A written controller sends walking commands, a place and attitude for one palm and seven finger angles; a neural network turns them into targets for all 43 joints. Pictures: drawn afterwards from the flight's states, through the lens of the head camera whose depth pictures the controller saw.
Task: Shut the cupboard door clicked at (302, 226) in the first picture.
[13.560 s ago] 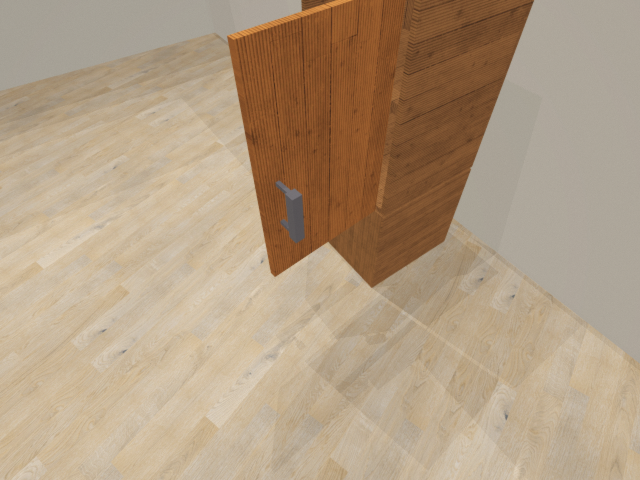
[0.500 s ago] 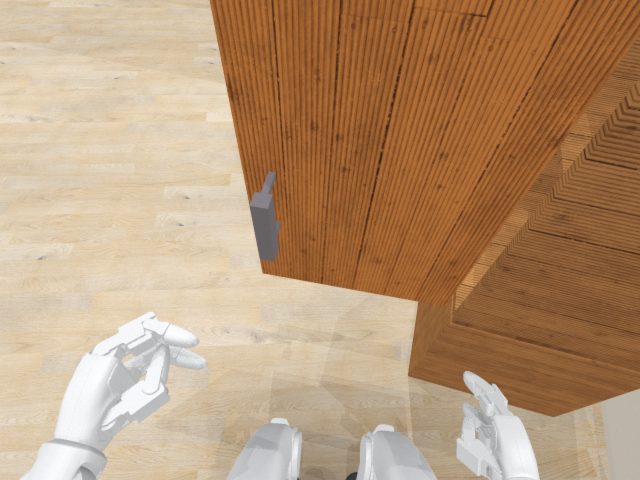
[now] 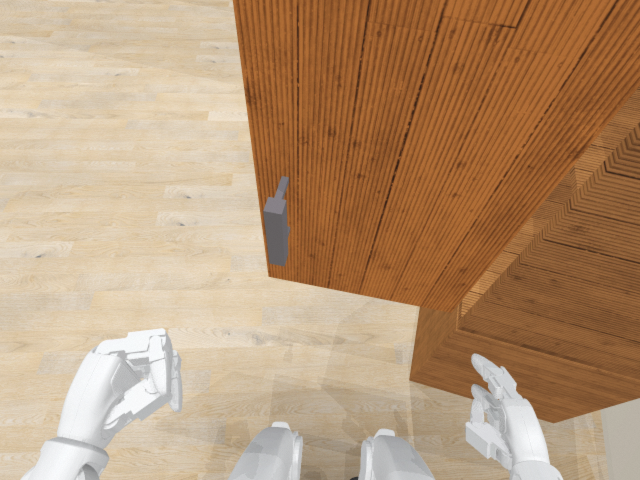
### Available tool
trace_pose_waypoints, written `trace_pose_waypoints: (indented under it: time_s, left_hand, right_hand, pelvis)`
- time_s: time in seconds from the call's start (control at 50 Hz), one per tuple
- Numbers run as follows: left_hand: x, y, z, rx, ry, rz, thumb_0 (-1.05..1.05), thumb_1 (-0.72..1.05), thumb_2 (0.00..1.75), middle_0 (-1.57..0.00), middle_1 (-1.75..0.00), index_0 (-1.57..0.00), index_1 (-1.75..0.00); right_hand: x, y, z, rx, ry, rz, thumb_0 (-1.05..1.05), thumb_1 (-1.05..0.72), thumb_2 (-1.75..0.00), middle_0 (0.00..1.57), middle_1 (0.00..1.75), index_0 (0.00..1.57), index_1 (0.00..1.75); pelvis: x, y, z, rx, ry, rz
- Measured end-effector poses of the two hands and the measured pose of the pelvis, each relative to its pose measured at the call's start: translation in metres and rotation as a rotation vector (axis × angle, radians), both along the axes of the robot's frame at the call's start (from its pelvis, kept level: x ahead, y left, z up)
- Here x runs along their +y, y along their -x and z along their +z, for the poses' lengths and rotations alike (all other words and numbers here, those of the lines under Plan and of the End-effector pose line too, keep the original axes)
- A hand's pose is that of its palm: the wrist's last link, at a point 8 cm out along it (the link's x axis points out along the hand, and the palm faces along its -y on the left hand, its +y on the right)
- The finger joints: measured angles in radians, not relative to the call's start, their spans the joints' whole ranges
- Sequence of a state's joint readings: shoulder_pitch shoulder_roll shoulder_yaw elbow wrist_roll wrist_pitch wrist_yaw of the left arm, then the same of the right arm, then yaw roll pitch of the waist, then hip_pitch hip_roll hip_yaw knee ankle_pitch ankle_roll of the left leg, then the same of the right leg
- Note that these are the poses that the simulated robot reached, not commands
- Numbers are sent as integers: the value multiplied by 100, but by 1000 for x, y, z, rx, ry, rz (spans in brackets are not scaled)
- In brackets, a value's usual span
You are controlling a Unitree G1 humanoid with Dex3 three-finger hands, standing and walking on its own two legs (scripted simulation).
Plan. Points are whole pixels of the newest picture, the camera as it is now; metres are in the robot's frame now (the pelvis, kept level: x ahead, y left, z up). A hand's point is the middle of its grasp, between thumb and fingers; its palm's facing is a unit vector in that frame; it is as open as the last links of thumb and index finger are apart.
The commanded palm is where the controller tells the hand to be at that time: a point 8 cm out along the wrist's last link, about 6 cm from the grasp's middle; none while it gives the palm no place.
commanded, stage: raise the hand and make a fist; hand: left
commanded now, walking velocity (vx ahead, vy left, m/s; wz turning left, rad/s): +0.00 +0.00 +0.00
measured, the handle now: (281, 222) +0.46 +0.10 +0.01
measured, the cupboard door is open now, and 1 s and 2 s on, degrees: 95 95 95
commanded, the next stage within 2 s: bring the fist close to the handle in 0.60 s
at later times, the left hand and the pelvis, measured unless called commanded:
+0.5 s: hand (166, 379) +0.22 +0.19 +0.04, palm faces -0.12 -0.99 -0.03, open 3.1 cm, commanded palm +0.20 +0.24 +0.04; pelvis +0.00 +0.00 +0.00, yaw +0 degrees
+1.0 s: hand (216, 353) +0.25 +0.14 +0.03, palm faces -0.16 -0.99 -0.02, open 3.1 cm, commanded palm +0.25 +0.20 +0.03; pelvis +0.00 -0.01 -0.01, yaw +0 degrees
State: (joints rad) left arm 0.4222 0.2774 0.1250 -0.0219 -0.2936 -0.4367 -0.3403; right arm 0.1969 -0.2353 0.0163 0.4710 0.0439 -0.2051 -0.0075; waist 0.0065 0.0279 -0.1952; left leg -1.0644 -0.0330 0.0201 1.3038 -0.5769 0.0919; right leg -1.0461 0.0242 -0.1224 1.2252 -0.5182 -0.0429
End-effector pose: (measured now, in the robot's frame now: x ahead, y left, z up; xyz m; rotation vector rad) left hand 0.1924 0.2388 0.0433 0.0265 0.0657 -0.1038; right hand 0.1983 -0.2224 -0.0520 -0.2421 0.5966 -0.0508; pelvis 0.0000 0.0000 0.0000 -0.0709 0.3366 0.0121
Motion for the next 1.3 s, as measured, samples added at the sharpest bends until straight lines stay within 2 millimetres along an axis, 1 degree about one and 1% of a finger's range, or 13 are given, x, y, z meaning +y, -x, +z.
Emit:
trace_pose_waypoints:
  time_s: [0.14,0.28,0.42,0.54,0.78,0.86,0.96,1.02,1.1,1.3]
  left_hand:
    - [5,-5,-2,-3,-1,-3,2,90,90,-128,-148,-128,-148]
    - [7,-12,-2,5,-6,-13,2,90,90,-130,-150,-129,-149]
    - [5,-13,0,8,-11,-12,2,90,90,-130,-150,-130,-150]
    - [3,-12,-2,10,-12,-9,2,90,90,-130,-150,-130,-150]
    - [-6,-14,-1,0,-10,-13,2,90,90,-130,-150,-130,-150]
    - [-19,-23,-6,-9,5,-34,2,90,90,-130,-150,-130,-150]
    - [-35,-42,-12,-19,12,-63,2,90,90,-130,-150,-130,-150]
    - [-40,-52,-12,-21,11,-58,2,90,90,-130,-150,-130,-150]
    - [-45,-60,-12,-16,8,-47,2,90,90,-130,-150,-130,-150]
    - [-66,-83,-22,-24,15,-54,2,90,90,-130,-150,-130,-150]
  right_hand:
    - [3,5,-4,23,1,10,1,-90,-90,20,30,21,30]
    - [-6,16,-6,57,15,-18,1,-90,-90,20,30,21,30]
    - [-14,23,-7,71,20,-43,1,-90,-90,20,30,20,30]
    - [-15,21,-8,67,19,-42,1,-90,-90,20,30,20,30]
    - [-13,9,-8,40,5,-20,1,-90,-90,20,30,20,30]
    - [-14,7,-11,40,10,-4,1,-90,-90,20,30,20,30]
    - [-17,10,-18,64,11,-5,1,-90,-90,20,30,20,30]
    - [-19,15,-22,86,3,-18,1,-90,-90,20,30,20,30]
    - [-21,22,-25,118,-6,-30,1,-90,-90,20,30,20,30]
    - [-28,33,-36,193,1,-44,1,-90,-90,20,30,20,30]
  pelvis:
    - [1,0,0,2,4,3]
    - [2,0,0,5,4,2]
    - [1,-1,2,8,0,-1]
    - [-1,-1,1,12,-4,-2]
    - [-6,-2,-1,15,-4,4]
    - [-7,-2,-4,22,-6,6]
    - [-9,-1,-9,34,-10,2]
    - [-10,-2,-9,37,-14,-2]
    - [-11,-3,-8,40,-17,-5]
    - [-13,-4,-10,53,-22,-5]
